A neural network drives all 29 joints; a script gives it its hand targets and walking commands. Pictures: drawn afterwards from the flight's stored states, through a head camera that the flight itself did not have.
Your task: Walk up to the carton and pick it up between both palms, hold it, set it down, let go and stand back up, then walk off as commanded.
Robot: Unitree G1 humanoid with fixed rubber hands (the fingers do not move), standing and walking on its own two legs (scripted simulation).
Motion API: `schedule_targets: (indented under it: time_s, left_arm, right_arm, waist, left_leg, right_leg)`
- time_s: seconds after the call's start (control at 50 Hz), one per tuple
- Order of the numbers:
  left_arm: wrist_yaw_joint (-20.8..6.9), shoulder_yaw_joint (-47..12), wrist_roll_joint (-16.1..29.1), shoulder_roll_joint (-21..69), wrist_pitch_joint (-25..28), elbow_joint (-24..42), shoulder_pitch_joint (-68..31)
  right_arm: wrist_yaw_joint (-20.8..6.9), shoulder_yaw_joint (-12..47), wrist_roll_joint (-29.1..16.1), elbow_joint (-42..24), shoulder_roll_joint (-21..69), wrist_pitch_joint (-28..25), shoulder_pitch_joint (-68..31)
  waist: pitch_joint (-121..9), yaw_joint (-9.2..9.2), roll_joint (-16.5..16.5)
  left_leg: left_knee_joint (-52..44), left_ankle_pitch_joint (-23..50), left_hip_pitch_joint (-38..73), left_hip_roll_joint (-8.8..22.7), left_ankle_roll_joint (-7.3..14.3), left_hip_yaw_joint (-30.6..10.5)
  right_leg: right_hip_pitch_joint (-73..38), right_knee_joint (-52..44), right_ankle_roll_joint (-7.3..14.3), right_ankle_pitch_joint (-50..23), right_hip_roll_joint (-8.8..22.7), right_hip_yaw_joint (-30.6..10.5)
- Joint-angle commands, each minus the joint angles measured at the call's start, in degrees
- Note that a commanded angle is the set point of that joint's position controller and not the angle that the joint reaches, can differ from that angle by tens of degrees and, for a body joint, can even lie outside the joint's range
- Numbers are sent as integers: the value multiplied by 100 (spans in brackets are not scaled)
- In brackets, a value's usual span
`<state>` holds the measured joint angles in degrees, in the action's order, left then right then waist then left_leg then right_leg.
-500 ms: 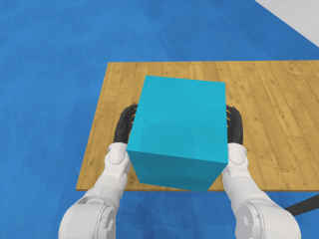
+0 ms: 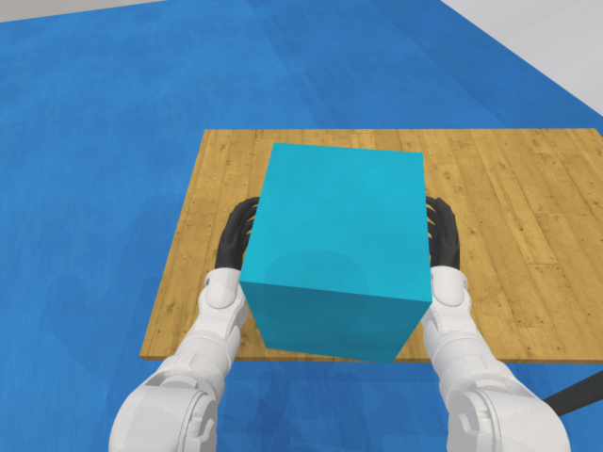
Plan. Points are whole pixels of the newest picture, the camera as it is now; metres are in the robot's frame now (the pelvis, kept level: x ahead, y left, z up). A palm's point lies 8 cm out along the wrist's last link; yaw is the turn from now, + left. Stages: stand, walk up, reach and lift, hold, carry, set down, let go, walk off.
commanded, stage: reach and lift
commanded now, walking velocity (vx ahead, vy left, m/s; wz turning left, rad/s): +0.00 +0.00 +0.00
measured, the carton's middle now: (336, 260) +0.38 -0.01 +0.01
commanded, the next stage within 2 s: hold in 1.74 s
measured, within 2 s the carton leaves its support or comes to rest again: neither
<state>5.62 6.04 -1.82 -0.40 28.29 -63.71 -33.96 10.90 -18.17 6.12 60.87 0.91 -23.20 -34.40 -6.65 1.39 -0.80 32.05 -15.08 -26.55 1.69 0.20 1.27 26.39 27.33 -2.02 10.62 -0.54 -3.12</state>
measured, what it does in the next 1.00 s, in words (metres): stands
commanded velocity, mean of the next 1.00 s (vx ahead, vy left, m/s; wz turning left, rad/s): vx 0.00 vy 0.00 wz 0.00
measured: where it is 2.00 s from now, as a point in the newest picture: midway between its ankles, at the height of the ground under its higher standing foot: outside the picture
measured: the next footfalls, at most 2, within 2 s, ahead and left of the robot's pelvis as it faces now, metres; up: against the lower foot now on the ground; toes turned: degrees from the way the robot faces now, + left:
none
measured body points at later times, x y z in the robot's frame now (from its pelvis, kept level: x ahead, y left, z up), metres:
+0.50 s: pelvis -0.01 +0.00 +0.00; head +0.00 +0.00 +0.45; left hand +0.39 +0.13 +0.11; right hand +0.39 -0.16 +0.10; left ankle +0.00 +0.11 -0.73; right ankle +0.03 -0.14 -0.73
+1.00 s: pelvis -0.04 -0.02 +0.00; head -0.04 -0.01 +0.45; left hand +0.37 +0.13 +0.16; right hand +0.39 -0.17 +0.15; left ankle +0.00 +0.11 -0.73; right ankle +0.03 -0.14 -0.73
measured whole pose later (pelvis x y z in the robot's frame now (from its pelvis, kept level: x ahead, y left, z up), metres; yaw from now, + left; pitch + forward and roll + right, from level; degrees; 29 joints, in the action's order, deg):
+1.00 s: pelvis -0.04 -0.02 +0.00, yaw +0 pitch +8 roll +0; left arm 6.3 7.5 -0.4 -1.4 -23.2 -26.9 -40.3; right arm 12.8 -10.1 -1.6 36.3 -3.9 19.0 -43.2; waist -8.5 1.4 0.8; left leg 26.5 -8.7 -25.3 1.7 -0.7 1.2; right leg 26.4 24.5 -1.8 5.8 -0.5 -3.1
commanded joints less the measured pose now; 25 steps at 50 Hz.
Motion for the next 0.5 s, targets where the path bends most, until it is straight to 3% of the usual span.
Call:
schedule_targets:
  time_s: [0.0,0.06,0.08,0.14,0.2,0.24,0.3,0.4,0.46,0.48]
  left_arm:
    - [-336,-2505,66,4222,-50,2035,-4516]
    - [-330,-2644,111,4314,-335,2342,-4595]
    - [-341,-2664,140,4365,-488,2394,-4474]
    - [-306,-2909,240,4497,-846,2923,-4712]
    - [-230,-3081,243,4556,-1280,3376,-4564]
    - [-207,-3043,253,4459,-1590,3598,-4463]
    - [-207,-2998,201,4383,-2108,3889,-4437]
    - [-189,-3002,267,4271,-2927,4717,-4445]
    - [-227,-2977,349,4252,-3410,4879,-4408]
    - [-238,-2895,306,4272,-3548,4830,-4389]
  right_arm:
    - [-873,3556,475,-1351,4334,17,-3523]
    - [-828,3714,216,-1471,4357,309,-3443]
    - [-802,3859,30,-1713,4416,438,-3494]
    - [-798,4102,-278,-2206,4393,770,-3601]
    - [-786,4345,-646,-2742,4343,1122,-3571]
    - [-790,4501,-795,-3252,4267,1361,-3736]
    - [-771,4526,-961,-3352,4197,1785,-3622]
    - [-753,4770,-1445,-4043,4054,2329,-3957]
    - [-754,4841,-1654,-4692,4028,2591,-4494]
    - [-751,4749,-1653,-4598,3975,2728,-4557]
  waist:
    - [-4178,-279,14]
    - [-4098,-351,-51]
    - [-4067,-283,22]
    - [-4079,-360,-51]
    - [-4234,-264,-118]
    - [-4281,-130,23]
    - [-3996,-171,100]
    - [-4244,-1,130]
    - [-4296,156,307]
    - [-4146,144,274]
  left_leg:
    - [-353,2595,1153,-163,-381,-152]
    - [-314,2749,1370,-163,-408,-225]
    - [-349,2731,1421,-169,-380,-227]
    - [-321,2950,1671,-176,-414,-330]
    - [-290,3175,1970,-187,-422,-440]
    - [-327,3087,1881,-223,-355,-433]
    - [-449,2878,1871,-256,-300,-425]
    - [-463,3128,2188,-303,-249,-448]
    - [-610,2735,2007,-346,-165,-374]
    - [-689,2575,1963,-332,-145,-400]
  right_leg:
    - [-1401,-258,163,-1846,-360,549]
    - [-1432,-306,188,-1857,-390,546]
    - [-1523,-357,194,-1851,-410,540]
    - [-1560,-368,187,-1878,-454,546]
    - [-1590,-433,215,-1869,-514,525]
    - [-1743,-470,179,-1874,-511,485]
    - [-1878,-524,159,-1778,-497,480]
    - [-2115,-553,126,-1948,-534,444]
    - [-2327,-561,75,-1805,-529,403]
    - [-2327,-581,87,-1653,-529,405]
